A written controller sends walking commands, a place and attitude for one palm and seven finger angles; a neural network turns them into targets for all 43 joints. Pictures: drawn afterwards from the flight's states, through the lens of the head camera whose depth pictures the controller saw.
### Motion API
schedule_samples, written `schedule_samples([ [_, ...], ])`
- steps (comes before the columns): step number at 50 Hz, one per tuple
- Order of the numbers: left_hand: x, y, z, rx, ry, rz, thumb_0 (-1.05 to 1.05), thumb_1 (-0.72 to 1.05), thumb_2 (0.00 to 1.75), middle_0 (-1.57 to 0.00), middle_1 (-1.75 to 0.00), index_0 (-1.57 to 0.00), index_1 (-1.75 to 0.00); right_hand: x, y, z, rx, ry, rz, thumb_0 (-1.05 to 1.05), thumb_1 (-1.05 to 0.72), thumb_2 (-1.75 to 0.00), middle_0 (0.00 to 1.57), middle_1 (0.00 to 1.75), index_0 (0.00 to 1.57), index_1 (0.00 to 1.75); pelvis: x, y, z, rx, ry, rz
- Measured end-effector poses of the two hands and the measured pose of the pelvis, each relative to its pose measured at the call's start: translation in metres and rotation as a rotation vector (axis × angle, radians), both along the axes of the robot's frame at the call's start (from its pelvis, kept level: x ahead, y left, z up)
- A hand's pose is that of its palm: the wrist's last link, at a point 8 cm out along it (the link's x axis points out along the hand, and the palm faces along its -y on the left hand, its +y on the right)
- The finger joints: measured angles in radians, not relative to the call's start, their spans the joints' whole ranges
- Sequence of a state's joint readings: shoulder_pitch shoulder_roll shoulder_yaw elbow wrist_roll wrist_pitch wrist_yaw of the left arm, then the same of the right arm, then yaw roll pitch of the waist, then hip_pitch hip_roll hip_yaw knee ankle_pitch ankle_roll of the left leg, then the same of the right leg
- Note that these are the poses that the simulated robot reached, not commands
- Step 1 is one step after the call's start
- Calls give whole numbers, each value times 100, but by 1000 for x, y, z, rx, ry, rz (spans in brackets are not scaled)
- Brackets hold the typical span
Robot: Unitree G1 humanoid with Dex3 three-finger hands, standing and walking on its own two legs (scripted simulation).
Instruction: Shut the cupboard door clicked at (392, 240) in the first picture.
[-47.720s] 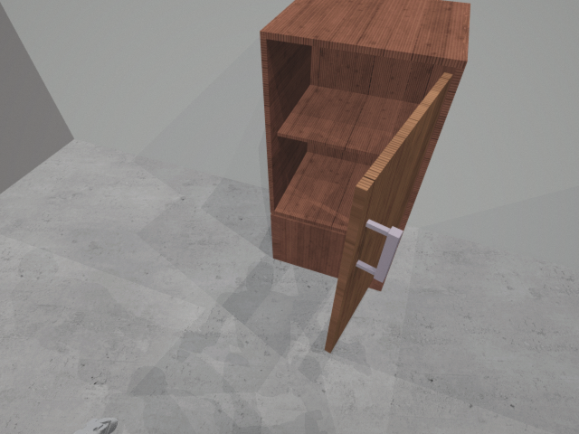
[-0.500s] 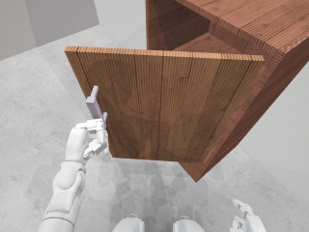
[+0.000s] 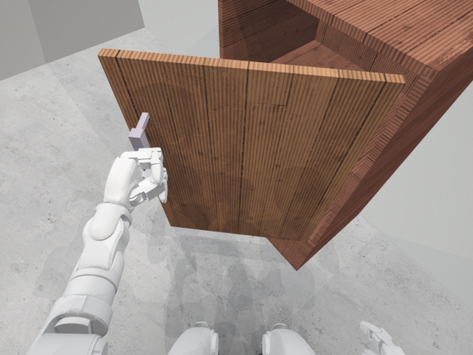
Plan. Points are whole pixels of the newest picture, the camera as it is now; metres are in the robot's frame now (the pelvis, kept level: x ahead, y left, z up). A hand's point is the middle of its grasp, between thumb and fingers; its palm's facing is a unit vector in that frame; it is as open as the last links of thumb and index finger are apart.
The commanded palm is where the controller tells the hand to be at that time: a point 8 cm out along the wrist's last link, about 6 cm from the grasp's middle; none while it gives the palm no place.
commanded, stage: push the door shut along its arc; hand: left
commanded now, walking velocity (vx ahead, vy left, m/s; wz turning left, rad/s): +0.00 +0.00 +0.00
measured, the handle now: (149, 149) +0.46 +0.17 +0.05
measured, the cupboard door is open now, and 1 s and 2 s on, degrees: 44 30 18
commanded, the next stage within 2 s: pull the fist back off the door in 1.42 s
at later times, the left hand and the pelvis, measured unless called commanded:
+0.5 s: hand (178, 155) +0.45 +0.12 +0.05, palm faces -0.29 -0.96 -0.04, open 3.1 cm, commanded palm +0.45 +0.16 +0.05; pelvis -0.01 +0.01 -0.01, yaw +0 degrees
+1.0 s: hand (208, 132) +0.50 +0.07 +0.05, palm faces -0.40 -0.92 -0.04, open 3.0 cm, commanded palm +0.51 +0.11 +0.05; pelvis +0.00 +0.00 -0.02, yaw -2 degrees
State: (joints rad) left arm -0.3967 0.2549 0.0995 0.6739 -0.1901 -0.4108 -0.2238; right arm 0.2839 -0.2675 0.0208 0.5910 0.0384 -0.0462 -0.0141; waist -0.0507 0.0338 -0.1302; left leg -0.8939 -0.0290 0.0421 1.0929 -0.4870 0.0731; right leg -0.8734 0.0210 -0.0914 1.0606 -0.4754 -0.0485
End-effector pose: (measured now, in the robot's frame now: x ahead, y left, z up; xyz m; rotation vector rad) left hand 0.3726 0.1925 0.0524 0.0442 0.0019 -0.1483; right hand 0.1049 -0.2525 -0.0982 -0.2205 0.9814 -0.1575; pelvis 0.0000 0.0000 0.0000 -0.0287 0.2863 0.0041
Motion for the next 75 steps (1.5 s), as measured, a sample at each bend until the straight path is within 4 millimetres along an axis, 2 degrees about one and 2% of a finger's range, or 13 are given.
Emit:
schedule_samples([
  [17,45,-5,0,-4,17,-99,2,90,90,-131,-150,-131,-150,-45,-4,-7,-30,120,-57,0,-91,-90,20,30,21,30,-6,7,-5,-13,33,2],
  [31,86,-33,0,3,31,-184,2,90,90,-130,-150,-130,-150,-73,1,-17,-25,203,-106,0,-90,-90,20,30,21,30,-6,12,-13,-18,80,-9],
  [45,125,-69,3,2,44,-249,2,90,90,-130,-150,-130,-150,-104,-4,-22,-17,288,-171,0,-91,-90,20,30,21,30,-2,6,-19,-14,122,-28],
  [57,139,-73,5,32,66,-282,0,89,93,-130,-150,-130,-150,-113,-15,-26,-31,326,-172,0,-91,-90,20,30,21,30,-4,-4,-25,-18,143,-17],
  [67,154,-87,8,35,82,-321,3,97,98,-130,-150,-130,-150,-113,-26,-31,-67,317,-155,0,-91,-90,20,30,21,30,-9,-9,-33,-24,170,-8],
  [75,169,-99,8,26,86,-349,4,101,101,-130,-150,-129,-150,-121,-28,-36,-81,325,-168,0,-91,-90,20,30,21,30,-10,-11,-41,-26,195,-14],
])
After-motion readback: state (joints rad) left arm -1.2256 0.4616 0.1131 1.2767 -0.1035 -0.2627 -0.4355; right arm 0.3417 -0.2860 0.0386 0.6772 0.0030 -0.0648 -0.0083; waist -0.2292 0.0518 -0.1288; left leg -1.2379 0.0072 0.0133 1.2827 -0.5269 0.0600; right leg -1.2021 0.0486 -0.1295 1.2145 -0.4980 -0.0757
